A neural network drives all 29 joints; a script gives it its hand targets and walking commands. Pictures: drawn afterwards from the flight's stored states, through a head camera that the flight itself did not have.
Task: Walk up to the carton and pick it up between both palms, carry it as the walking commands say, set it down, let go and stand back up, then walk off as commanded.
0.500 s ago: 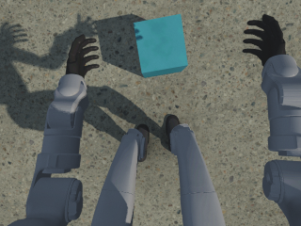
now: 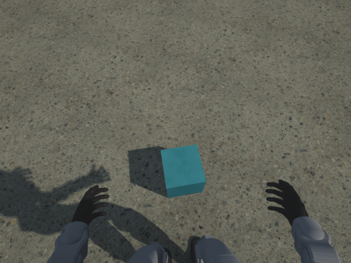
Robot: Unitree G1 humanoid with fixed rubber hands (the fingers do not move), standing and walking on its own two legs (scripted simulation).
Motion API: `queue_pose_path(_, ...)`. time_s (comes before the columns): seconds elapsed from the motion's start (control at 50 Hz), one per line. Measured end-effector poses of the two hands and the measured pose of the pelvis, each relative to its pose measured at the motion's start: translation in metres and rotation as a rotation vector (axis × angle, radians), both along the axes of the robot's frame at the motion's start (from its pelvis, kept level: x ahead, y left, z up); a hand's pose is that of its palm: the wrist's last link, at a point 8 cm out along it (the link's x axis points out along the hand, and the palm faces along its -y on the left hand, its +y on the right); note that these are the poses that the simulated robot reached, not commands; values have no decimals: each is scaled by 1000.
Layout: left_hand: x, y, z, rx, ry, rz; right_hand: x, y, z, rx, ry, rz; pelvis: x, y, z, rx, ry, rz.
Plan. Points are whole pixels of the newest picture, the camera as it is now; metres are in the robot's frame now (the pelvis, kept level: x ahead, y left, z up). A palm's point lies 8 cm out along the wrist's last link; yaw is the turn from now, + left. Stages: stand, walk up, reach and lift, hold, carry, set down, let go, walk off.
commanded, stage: let go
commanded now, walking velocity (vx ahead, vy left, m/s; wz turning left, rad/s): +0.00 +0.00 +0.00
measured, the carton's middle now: (182, 171) +0.53 -0.01 -0.65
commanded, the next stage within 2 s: stand in 0.58 s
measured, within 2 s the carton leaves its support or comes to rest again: neither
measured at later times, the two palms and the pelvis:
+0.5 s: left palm (75, 228) +0.19 +0.24 -0.05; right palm (302, 227) +0.19 -0.25 -0.05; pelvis +0.03 +0.00 +0.01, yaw +0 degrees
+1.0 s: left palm (73, 217) +0.22 +0.25 -0.06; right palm (308, 206) +0.23 -0.26 -0.02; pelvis +0.07 +0.01 +0.01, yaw +0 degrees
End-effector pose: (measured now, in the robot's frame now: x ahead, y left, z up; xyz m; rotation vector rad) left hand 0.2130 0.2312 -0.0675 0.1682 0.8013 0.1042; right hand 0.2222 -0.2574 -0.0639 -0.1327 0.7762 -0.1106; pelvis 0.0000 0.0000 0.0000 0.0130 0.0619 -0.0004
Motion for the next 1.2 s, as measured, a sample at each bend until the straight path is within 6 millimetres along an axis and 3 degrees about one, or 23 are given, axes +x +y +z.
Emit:
queue_pose_path(0.1,-20,1,3,-3,29,6,-22,-2,3,-4,41,10,14,-3,7,-3,-40,1)
queue_pose_path(0.22,-24,1,8,-2,20,-2,-31,-4,9,-17,50,9,24,-4,12,-10,-82,6)
queue_pose_path(0.48,-18,7,14,-6,0,-9,-28,3,18,-24,31,7,29,3,13,-21,-136,7)
queue_pose_path(0.66,-23,14,3,8,38,24,-22,-2,23,-78,-14,-30,40,5,13,-23,-123,7)
queue_pose_path(0.8,-2,17,6,19,-41,37,1,-7,38,-110,-150,-54,65,5,12,-22,-87,7)
queue_pose_path(0.92,9,19,11,25,-94,39,13,-7,47,-121,-213,-62,73,6,11,-23,-76,8)
queue_pose_path(1.2,-9,18,2,26,-50,55,-8,-12,37,-128,-185,-83,66,3,12,-20,-87,8)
